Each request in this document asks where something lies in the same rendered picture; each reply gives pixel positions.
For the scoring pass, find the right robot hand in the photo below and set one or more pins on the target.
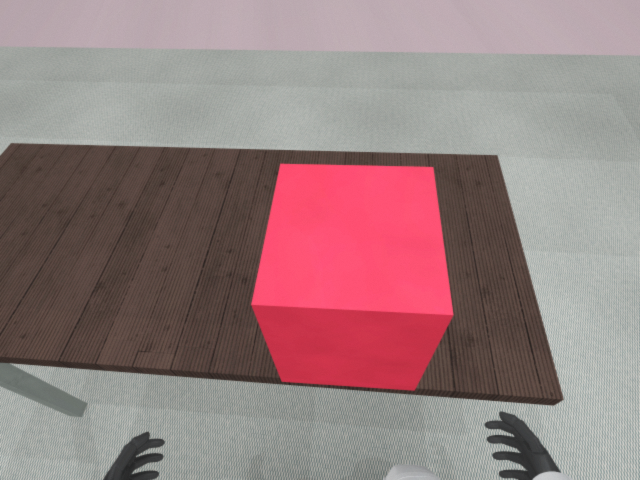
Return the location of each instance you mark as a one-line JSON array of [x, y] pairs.
[[533, 456]]

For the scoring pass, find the table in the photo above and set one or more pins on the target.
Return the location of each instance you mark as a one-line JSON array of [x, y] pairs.
[[144, 260]]

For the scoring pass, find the left robot hand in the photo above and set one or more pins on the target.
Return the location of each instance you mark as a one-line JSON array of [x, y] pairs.
[[127, 461]]

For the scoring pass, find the carton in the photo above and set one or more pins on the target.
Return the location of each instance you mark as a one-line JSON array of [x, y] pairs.
[[352, 287]]

